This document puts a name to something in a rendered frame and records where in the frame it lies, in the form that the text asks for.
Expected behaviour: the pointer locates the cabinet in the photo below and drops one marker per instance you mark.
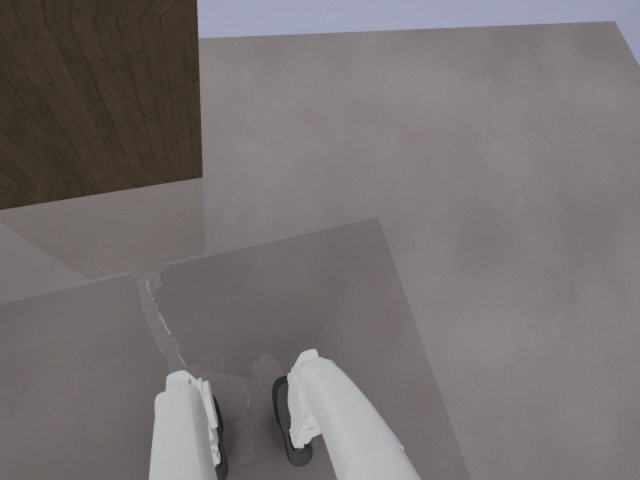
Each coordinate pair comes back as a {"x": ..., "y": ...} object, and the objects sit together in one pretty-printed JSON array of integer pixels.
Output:
[{"x": 97, "y": 96}]

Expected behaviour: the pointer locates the robot left thigh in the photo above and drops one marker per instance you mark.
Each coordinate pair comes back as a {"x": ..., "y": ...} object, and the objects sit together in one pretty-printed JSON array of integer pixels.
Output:
[{"x": 185, "y": 416}]

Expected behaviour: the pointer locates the robot right thigh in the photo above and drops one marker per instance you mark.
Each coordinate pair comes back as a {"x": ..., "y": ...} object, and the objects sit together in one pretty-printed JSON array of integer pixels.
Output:
[{"x": 360, "y": 444}]

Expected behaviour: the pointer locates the robot thigh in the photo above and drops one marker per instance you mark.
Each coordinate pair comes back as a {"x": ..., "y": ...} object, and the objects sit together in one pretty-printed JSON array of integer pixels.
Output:
[
  {"x": 360, "y": 444},
  {"x": 185, "y": 416}
]

